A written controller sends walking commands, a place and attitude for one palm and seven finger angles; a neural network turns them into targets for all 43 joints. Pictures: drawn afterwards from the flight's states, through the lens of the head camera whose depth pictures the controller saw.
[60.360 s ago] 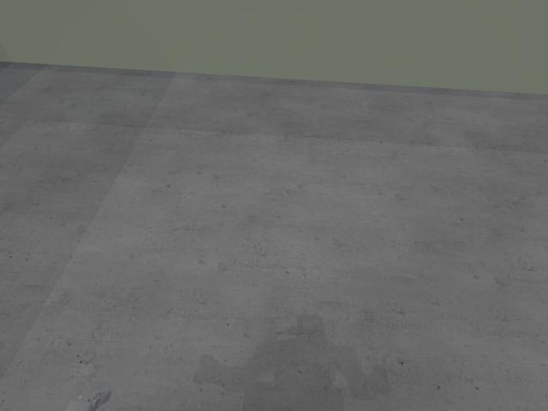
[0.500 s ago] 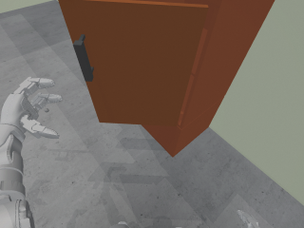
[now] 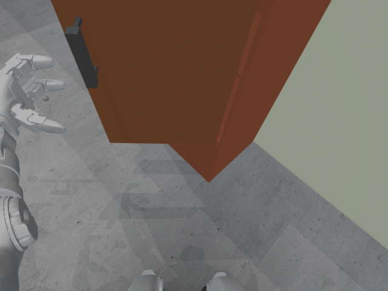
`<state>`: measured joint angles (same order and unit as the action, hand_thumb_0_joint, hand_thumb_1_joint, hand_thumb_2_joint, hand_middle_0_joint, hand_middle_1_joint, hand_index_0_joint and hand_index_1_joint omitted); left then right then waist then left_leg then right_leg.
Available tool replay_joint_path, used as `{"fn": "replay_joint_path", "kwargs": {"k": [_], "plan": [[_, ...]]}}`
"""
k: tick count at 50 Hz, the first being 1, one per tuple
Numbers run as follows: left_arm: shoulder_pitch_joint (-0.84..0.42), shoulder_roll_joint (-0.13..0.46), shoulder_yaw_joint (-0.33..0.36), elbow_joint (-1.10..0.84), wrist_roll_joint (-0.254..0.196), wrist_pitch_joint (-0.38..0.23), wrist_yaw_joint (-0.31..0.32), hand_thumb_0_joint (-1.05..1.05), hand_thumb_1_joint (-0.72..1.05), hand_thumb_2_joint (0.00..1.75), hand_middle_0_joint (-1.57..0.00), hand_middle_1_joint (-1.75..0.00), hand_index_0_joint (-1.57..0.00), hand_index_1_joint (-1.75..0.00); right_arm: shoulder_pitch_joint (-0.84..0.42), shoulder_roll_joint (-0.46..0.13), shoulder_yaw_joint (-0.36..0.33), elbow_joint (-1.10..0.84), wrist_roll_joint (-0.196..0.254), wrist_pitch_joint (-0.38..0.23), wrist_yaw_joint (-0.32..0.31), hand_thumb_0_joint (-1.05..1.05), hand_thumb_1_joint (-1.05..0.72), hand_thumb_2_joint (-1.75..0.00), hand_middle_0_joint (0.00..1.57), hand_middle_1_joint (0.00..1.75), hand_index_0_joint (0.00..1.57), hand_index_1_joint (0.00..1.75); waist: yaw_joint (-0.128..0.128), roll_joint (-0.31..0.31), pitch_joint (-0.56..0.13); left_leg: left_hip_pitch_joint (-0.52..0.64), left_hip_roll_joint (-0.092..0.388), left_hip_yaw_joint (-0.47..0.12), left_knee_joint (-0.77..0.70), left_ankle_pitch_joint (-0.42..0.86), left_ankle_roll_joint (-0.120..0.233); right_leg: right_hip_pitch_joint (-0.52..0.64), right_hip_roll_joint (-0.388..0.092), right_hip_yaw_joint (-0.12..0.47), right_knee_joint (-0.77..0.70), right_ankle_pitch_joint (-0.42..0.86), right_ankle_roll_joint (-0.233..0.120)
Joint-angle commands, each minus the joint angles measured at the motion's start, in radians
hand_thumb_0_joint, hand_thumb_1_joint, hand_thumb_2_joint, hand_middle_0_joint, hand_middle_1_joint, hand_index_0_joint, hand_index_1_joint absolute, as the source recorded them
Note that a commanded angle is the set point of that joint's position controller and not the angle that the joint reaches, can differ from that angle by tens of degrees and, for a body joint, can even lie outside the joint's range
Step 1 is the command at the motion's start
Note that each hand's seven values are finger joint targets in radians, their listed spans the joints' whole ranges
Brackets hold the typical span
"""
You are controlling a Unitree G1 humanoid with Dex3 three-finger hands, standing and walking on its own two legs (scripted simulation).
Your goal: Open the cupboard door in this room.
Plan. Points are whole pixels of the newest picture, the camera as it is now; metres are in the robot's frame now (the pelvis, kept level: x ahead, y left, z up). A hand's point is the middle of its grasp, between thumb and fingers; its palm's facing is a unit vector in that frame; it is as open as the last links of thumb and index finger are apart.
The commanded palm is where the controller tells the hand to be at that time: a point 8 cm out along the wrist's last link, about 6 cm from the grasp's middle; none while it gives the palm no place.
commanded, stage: move the hooked fingers beside the handle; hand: left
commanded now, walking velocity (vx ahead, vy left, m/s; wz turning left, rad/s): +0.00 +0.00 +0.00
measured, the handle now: (85, 54) +0.61 +0.23 +0.09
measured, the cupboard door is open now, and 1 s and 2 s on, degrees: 47 47 47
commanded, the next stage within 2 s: slide the fingers in behind the handle in 1.48 s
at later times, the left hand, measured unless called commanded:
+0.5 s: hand (50, 66) +0.54 +0.28 +0.11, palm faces +0.00 -1.00 -0.01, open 14.0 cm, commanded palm +0.54 +0.33 +0.10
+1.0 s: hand (45, 64) +0.55 +0.30 +0.11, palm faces +0.01 -1.00 +0.00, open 14.0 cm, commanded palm +0.54 +0.33 +0.09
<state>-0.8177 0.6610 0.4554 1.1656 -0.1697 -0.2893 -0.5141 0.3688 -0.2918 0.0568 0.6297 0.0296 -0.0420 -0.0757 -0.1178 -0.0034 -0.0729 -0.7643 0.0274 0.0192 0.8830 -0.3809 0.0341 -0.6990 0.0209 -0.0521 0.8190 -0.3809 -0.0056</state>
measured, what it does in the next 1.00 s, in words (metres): stands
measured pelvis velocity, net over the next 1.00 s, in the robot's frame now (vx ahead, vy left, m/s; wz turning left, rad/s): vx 0.03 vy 0.01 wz -0.04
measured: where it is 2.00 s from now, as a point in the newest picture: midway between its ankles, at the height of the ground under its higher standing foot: outside the picture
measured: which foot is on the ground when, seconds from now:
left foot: down 0.00-1.00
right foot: down 0.00-1.00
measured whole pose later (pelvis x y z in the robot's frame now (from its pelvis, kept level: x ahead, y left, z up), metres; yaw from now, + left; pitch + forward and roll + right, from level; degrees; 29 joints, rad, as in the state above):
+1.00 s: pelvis +0.03 +0.01 -0.01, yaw -2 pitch +23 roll -6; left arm -1.04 0.88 0.55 1.28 -0.06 -0.25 -0.51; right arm 0.46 -0.28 0.07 0.59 -0.01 0.11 -0.04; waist -0.22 0.01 -0.09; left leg -0.93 0.06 0.00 0.96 -0.44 0.04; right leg -0.83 0.06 -0.06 0.82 -0.39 0.01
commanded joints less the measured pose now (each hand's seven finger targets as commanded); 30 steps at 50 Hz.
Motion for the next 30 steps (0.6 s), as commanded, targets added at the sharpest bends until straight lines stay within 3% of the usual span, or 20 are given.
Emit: {"fn": "replay_joint_path", "kwargs": {"k": [1,4,7,9,12,15,20,22,24,29,30], "plan": [[-0.438,0.365,0.073,-0.175,0.003,-0.078,0.018,0.00,-0.50,0.30,-0.30,-1.20,-0.30,-1.20,0.141,-0.197,-0.075,-0.073,-0.001,0.001,-0.009,0.00,-0.90,-0.90,0.20,0.30,0.20,0.30,-0.001,0.148,-0.400,0.338,0.001,-0.080,-0.088,0.310,-0.008,0.042,0.025,0.026,-0.074,0.231,-0.018],[-0.468,0.376,0.075,-0.178,0.005,-0.096,0.015,0.00,-0.50,0.30,-0.30,-1.20,-0.30,-1.20,0.159,-0.199,-0.076,-0.072,-0.004,0.019,-0.005,0.00,-0.90,-0.90,0.20,0.30,0.20,0.30,-0.009,0.179,-0.444,0.371,0.006,-0.084,-0.069,0.371,-0.012,0.028,0.033,0.023,-0.061,0.261,-0.018],[-0.511,0.390,0.071,-0.131,0.008,-0.085,0.007,0.00,-0.50,0.30,-0.30,-1.20,-0.30,-1.20,0.179,-0.203,-0.075,-0.061,-0.004,0.038,-0.009,0.00,-0.90,-0.90,0.20,0.30,0.20,0.30,-0.034,0.144,-0.418,0.330,0.007,-0.081,-0.057,0.360,-0.003,0.023,0.037,0.026,-0.063,0.265,-0.016],[-0.541,0.396,0.055,-0.101,0.023,-0.065,0.002,0.00,-0.50,0.30,-0.30,-1.20,-0.30,-1.20,0.187,-0.206,-0.073,-0.055,-0.004,0.046,-0.010,0.00,-0.90,-0.90,0.20,0.30,0.20,0.30,-0.046,0.176,-0.406,0.315,0.006,-0.078,-0.054,0.328,-0.001,0.000,0.033,0.030,-0.070,0.246,-0.011],[-0.595,0.432,0.059,-0.083,0.039,-0.052,0.006,0.00,-0.50,0.30,-0.30,-1.20,-0.30,-1.20,0.209,-0.210,-0.068,-0.051,-0.006,0.059,-0.015,0.00,-0.90,-0.90,0.20,0.30,0.20,0.30,-0.063,0.174,-0.401,0.304,0.008,-0.087,-0.044,0.340,0.002,-0.019,0.037,0.026,-0.064,0.248,-0.013],[-0.622,0.511,0.101,-0.080,0.051,-0.052,0.007,0.00,-0.50,0.30,-0.30,-1.20,-0.30,-1.20,0.227,-0.216,-0.064,-0.051,-0.010,0.069,-0.015,0.00,-0.90,-0.90,0.20,0.30,0.20,0.30,-0.064,0.197,-0.454,0.296,0.011,-0.083,-0.026,0.359,0.002,-0.004,0.037,0.034,-0.058,0.268,-0.009],[-0.661,0.563,0.106,-0.036,0.076,-0.043,0.003,0.00,-0.50,0.30,-0.30,-1.20,-0.30,-1.20,0.252,-0.215,-0.055,-0.051,-0.014,0.088,-0.014,0.00,-0.90,-0.90,0.20,0.30,0.20,0.30,-0.080,0.214,-0.467,0.272,0.013,-0.081,0.000,0.394,0.005,-0.007,0.042,0.033,-0.049,0.299,-0.005],[-0.667,0.558,0.098,-0.024,0.081,-0.033,-0.001,0.00,-0.50,0.30,-0.30,-1.20,-0.30,-1.20,0.263,-0.213,-0.052,-0.056,-0.016,0.096,-0.014,0.00,-0.90,-0.90,0.20,0.30,0.20,0.30,-0.087,0.221,-0.479,0.279,0.012,-0.078,0.009,0.428,0.008,-0.006,0.046,0.031,-0.044,0.329,-0.005],[-0.661,0.599,0.113,-0.020,0.098,-0.027,-0.005,0.00,-0.50,0.30,-0.30,-1.20,-0.30,-1.20,0.272,-0.215,-0.051,-0.057,-0.018,0.107,-0.014,0.00,-0.90,-0.90,0.20,0.30,0.20,0.30,-0.077,0.256,-0.507,0.296,0.015,-0.082,0.017,0.457,0.002,-0.017,0.046,0.028,-0.039,0.334,-0.005],[-0.731,0.586,0.089,-0.024,0.101,-0.017,-0.011,0.00,-0.50,0.30,-0.30,-1.20,-0.30,-1.20,0.292,-0.218,-0.048,-0.049,-0.025,0.121,-0.012,0.00,-0.90,-0.90,0.20,0.30,0.20,0.30,-0.109,0.296,-0.496,0.338,0.026,-0.096,0.030,0.498,-0.003,-0.082,0.052,0.017,-0.042,0.329,-0.004],[-0.712,0.580,0.094,-0.018,0.098,-0.014,-0.012,0.00,-0.50,0.30,-0.30,-1.20,-0.30,-1.20,0.300,-0.218,-0.049,-0.049,-0.027,0.123,-0.010,0.00,-0.90,-0.90,0.20,0.30,0.20,0.30,-0.110,0.271,-0.508,0.341,0.027,-0.098,0.030,0.510,-0.001,-0.077,0.055,0.013,-0.041,0.337,-0.004]]}}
